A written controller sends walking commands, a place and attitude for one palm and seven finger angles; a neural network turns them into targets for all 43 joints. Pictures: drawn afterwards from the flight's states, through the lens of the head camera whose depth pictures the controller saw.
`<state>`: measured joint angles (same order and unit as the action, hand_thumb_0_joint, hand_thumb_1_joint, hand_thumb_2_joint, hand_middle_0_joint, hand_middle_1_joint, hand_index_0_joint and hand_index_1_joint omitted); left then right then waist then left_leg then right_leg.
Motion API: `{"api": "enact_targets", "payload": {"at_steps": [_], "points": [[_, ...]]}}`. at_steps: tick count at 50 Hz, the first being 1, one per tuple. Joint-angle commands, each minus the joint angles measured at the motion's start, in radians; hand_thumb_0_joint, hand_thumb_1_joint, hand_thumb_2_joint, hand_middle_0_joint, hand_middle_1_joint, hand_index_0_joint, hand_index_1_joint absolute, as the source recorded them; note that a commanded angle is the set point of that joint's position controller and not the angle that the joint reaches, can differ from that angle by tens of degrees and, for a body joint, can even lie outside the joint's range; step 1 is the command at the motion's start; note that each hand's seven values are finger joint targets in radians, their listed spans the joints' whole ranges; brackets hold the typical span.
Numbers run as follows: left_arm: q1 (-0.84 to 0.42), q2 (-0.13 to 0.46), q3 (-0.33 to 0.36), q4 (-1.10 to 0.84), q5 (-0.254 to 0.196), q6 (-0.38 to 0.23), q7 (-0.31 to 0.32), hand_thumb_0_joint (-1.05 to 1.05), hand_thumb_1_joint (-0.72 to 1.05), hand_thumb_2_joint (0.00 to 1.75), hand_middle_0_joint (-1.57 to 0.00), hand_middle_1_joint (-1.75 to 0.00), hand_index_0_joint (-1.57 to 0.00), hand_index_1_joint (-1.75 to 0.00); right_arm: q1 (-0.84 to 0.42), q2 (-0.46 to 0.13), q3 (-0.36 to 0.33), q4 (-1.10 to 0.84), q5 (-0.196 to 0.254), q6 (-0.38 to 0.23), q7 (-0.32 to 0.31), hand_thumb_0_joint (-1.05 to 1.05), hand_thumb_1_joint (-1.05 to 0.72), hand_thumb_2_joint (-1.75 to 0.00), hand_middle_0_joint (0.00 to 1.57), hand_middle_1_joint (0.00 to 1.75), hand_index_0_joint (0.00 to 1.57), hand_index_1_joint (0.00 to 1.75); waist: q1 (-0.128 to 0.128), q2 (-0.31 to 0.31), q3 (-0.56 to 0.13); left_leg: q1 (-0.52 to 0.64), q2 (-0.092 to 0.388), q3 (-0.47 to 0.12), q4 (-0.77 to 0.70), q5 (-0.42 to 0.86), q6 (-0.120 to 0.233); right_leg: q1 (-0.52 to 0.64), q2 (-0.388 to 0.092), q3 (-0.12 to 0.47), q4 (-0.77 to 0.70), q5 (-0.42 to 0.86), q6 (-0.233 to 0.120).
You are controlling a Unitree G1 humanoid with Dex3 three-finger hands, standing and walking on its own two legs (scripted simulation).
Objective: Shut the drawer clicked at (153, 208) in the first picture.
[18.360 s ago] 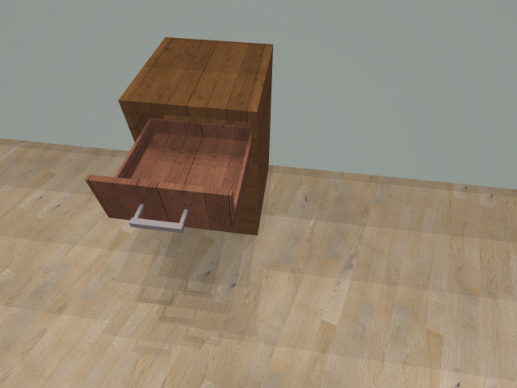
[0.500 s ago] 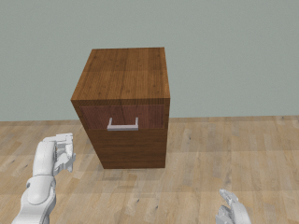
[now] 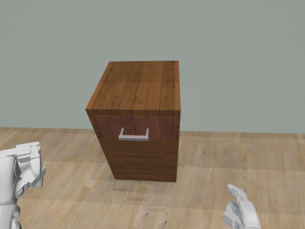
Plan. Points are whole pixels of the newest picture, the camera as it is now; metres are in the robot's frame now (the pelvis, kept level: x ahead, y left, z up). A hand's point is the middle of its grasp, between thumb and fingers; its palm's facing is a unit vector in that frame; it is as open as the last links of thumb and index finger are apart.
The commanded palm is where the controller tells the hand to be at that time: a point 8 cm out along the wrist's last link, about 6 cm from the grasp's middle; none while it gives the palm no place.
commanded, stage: step back with the hand held close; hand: left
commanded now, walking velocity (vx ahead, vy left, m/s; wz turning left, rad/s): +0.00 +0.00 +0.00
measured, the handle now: (134, 134) +0.58 +0.18 -0.21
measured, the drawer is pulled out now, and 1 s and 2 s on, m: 0.00 0.00 0.00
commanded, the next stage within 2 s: stop stepping back and stand still in 1.44 s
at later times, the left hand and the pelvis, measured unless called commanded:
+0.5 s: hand (46, 178) +0.17 +0.23 +0.15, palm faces +0.24 -0.83 -0.50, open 3.2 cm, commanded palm +0.11 +0.29 +0.18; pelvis -0.02 +0.01 +0.00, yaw +0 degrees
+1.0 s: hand out of the picture +0.08 +0.27 +0.17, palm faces +0.38 -0.78 -0.50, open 3.2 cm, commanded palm +0.01 +0.31 +0.18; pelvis -0.10 +0.02 -0.01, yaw +4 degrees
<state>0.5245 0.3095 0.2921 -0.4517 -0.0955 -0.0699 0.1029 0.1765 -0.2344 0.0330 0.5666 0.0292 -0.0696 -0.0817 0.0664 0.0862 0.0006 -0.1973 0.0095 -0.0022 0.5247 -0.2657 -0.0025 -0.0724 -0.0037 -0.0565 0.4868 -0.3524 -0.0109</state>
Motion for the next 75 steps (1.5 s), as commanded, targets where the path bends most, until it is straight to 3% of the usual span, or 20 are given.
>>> {"api": "enact_targets", "payload": {"at_steps": [1,6,7,9,12,18,25,35,40,44,50,52,55,57,60,62,63,65,69,75], "points": [[-0.1,0.211,0.109,-0.264,0.008,-0.072,0.021,0.0,0.9,0.9,-1.4,-1.6,-1.4,-1.6,-0.133,-0.084,-0.038,-0.171,-0.007,-0.074,-0.018,0.0,-0.9,-0.9,0.2,0.3,0.2,0.3,-0.007,-0.028,-0.1,0.13,-0.002,0.003,-0.061,0.163,0.047,-0.101,-0.022,0.032,-0.096,0.284,0.0],[-0.062,0.221,0.118,-0.298,0.008,-0.072,0.034,0.0,0.9,0.9,-1.4,-1.6,-1.4,-1.6,-0.134,-0.072,-0.028,-0.16,-0.009,-0.108,-0.023,0.0,-0.9,-0.9,0.2,0.3,0.2,0.3,-0.003,0.003,-0.08,0.121,0.0,0.005,-0.051,0.211,0.042,-0.092,-0.023,0.031,-0.094,0.35,-0.004],[-0.269,0.382,0.293,-0.361,0.014,-0.135,0.043,0.0,0.9,0.9,-1.4,-1.6,-1.4,-1.6,-0.09,-0.085,-0.025,-0.196,-0.015,-0.084,-0.013,0.0,-0.9,-0.9,0.2,0.3,0.2,0.3,-0.052,0.001,0.072,0.033,0.01,-0.016,-0.034,0.141,0.049,-0.182,-0.079,0.107,-0.172,0.413,0.001],[-0.069,0.241,0.188,-0.168,0.026,-0.138,0.026,0.0,0.9,0.9,-1.4,-1.6,-1.4,-1.6,-0.087,-0.076,-0.049,-0.137,-0.02,-0.055,-0.005,0.0,-0.9,-0.9,0.2,0.3,0.2,0.3,-0.063,-0.161,0.073,0.013,0.018,-0.017,0.022,0.175,0.048,-0.195,-0.115,0.118,-0.169,0.485,-0.003],[0.053,0.165,0.14,-0.108,0.025,-0.146,0.008,0.0,0.9,0.9,-1.4,-1.6,-1.4,-1.6,-0.094,-0.095,-0.071,-0.15,-0.019,-0.018,0.007,0.0,-0.9,-0.9,0.2,0.3,0.2,0.3,-0.063,-0.113,0.003,0.02,0.037,-0.017,-0.012,0.312,0.05,-0.132,-0.107,0.065,-0.107,0.552,0.015],[0.159,0.228,0.185,-0.285,0.018,-0.164,0.012,0.0,0.9,0.9,-1.4,-1.6,-1.4,-1.6,-0.113,-0.1,-0.085,-0.188,-0.014,0.028,0.009,0.0,-0.9,-0.9,0.2,0.3,0.2,0.3,-0.047,-0.081,-0.173,0.037,0.064,-0.032,-0.042,0.491,0.06,-0.046,-0.079,0.047,-0.037,0.544,0.029],[0.166,0.274,0.224,-0.374,0.011,-0.173,0.048,0.0,0.9,0.9,-1.4,-1.6,-1.4,-1.6,-0.095,-0.102,-0.087,-0.195,-0.014,0.027,-0.013,0.0,-0.9,-0.9,0.2,0.3,0.2,0.3,-0.052,-0.006,-0.196,-0.002,0.082,-0.06,-0.054,0.496,0.055,-0.061,-0.06,0.05,-0.005,0.467,0.028],[0.144,0.23,0.183,-0.276,0.016,-0.195,0.056,0.0,0.9,0.9,-1.4,-1.6,-1.4,-1.6,-0.103,-0.109,-0.092,-0.176,-0.016,0.0,-0.004,0.0,-0.9,-0.9,0.2,0.3,0.2,0.3,-0.077,-0.076,-0.037,-0.206,0.069,-0.11,-0.136,-0.12,0.05,-0.173,-0.055,0.092,-0.111,0.024,0.009],[0.096,0.242,0.172,-0.358,0.032,-0.223,0.069,0.0,0.9,0.9,-1.4,-1.6,-1.4,-1.6,-0.094,-0.122,-0.083,-0.185,-0.027,-0.03,-0.008,0.0,-0.9,-0.9,0.2,0.3,0.2,0.3,-0.08,0.008,-0.015,-0.255,0.091,-0.153,-0.182,-0.25,0.059,-0.198,-0.025,0.083,-0.098,-0.136,0.011],[0.089,0.255,0.205,-0.385,0.05,-0.236,0.071,0.0,0.9,0.9,-1.4,-1.6,-1.4,-1.6,-0.083,-0.123,-0.078,-0.192,-0.029,-0.052,-0.013,0.0,-0.9,-0.9,0.2,0.3,0.2,0.3,-0.069,0.122,-0.06,-0.419,0.157,-0.236,-0.316,-0.374,0.094,-0.002,0.049,0.054,0.115,0.024,0.026],[0.131,0.273,0.259,-0.363,0.053,-0.263,0.056,0.0,0.9,0.9,-1.4,-1.6,-1.4,-1.6,-0.076,-0.122,-0.096,-0.181,-0.029,-0.075,0.0,0.0,-0.9,-0.9,0.2,0.3,0.2,0.3,-0.073,0.082,-0.086,-0.505,0.142,-0.181,-0.235,-0.395,0.101,0.045,0.044,0.109,0.116,0.045,0.017],[0.131,0.277,0.267,-0.345,0.052,-0.266,0.054,0.0,0.9,0.9,-1.4,-1.6,-1.4,-1.6,-0.068,-0.113,-0.105,-0.173,-0.027,-0.072,0.008,0.0,-0.9,-0.9,0.2,0.3,0.2,0.3,-0.079,-0.019,-0.059,-0.48,0.096,-0.133,-0.113,-0.373,0.076,-0.063,-0.011,0.195,0.008,-0.065,-0.011],[0.062,0.269,0.225,-0.349,0.04,-0.267,0.072,0.0,0.9,0.9,-1.4,-1.6,-1.4,-1.6,-0.046,-0.081,-0.118,-0.113,-0.03,-0.058,0.027,0.0,-0.9,-0.9,0.2,0.3,0.2,0.3,-0.093,-0.27,-0.073,-0.162,-0.027,-0.017,0.374,-0.116,-0.009,-0.427,-0.294,0.433,-0.278,-0.128,-0.152],[0.039,0.244,0.207,-0.334,0.045,-0.256,0.078,0.0,0.9,0.9,-1.4,-1.6,-1.4,-1.6,-0.053,-0.07,-0.113,-0.105,-0.036,-0.051,0.032,0.0,-0.9,-0.9,0.2,0.3,0.2,0.3,-0.099,-0.276,-0.113,-0.168,-0.019,-0.027,0.416,-0.111,-0.002,-0.358,-0.295,0.361,-0.216,0.147,-0.159],[0.042,0.26,0.216,-0.315,0.048,-0.261,0.079,0.0,0.9,0.9,-1.4,-1.6,-1.4,-1.6,-0.094,-0.067,-0.096,-0.097,-0.027,-0.041,0.012,0.0,-0.9,-0.9,0.2,0.3,0.2,0.3,-0.093,-0.174,-0.022,-0.117,0.023,-0.045,-0.037,-0.035,0.026,-0.365,-0.141,0.19,-0.047,0.187,-0.044],[0.012,0.255,0.213,-0.37,0.057,-0.277,0.077,0.0,0.9,0.9,-1.4,-1.6,-1.4,-1.6,-0.112,-0.101,-0.105,-0.111,-0.04,-0.058,-0.003,0.0,-0.9,-0.9,0.2,0.3,0.2,0.3,-0.086,0.151,-0.023,-0.264,0.289,-0.331,-0.241,0.117,0.139,-0.293,0.022,0.08,0.32,0.084,0.025],[0.008,0.273,0.234,-0.364,0.057,-0.279,0.077,0.0,0.9,0.9,-1.4,-1.6,-1.4,-1.6,-0.067,-0.077,-0.107,-0.096,-0.053,-0.071,0.001,0.0,-0.9,-0.9,0.2,0.3,0.2,0.3,-0.09,0.136,-0.065,-0.203,0.343,-0.344,-0.236,0.294,0.175,-0.357,0.045,0.118,0.476,-0.103,0.022],[0.033,0.282,0.26,-0.373,0.053,-0.305,0.063,0.0,0.9,0.9,-1.4,-1.6,-1.4,-1.6,-0.049,-0.092,-0.126,-0.087,-0.056,-0.109,0.022,0.0,-0.9,-0.9,0.2,0.3,0.2,0.3,-0.083,0.131,-0.14,-0.246,0.353,-0.281,-0.236,0.152,0.187,-0.305,0.045,0.143,0.64,-0.165,0.018],[0.063,0.265,0.244,-0.495,0.032,-0.3,0.054,0.0,0.9,0.9,-1.4,-1.6,-1.4,-1.6,-0.041,-0.094,-0.122,-0.089,-0.05,-0.133,0.051,0.0,-0.9,-0.9,0.2,0.3,0.2,0.3,-0.07,0.141,-0.178,-0.103,0.3,-0.14,-0.133,0.373,0.144,-0.28,0.021,0.082,0.367,-0.155,0.021],[0.115,0.289,0.284,-0.425,0.032,-0.315,0.029,0.0,0.9,0.9,-1.4,-1.6,-1.4,-1.6,-0.067,-0.09,-0.103,-0.083,-0.06,-0.122,0.059,0.0,-0.9,-0.9,0.2,0.3,0.2,0.3,-0.067,0.069,-0.115,-0.19,0.186,-0.078,-0.081,-0.031,0.053,-0.119,0.011,0.026,-0.104,0.074,0.005]]}}
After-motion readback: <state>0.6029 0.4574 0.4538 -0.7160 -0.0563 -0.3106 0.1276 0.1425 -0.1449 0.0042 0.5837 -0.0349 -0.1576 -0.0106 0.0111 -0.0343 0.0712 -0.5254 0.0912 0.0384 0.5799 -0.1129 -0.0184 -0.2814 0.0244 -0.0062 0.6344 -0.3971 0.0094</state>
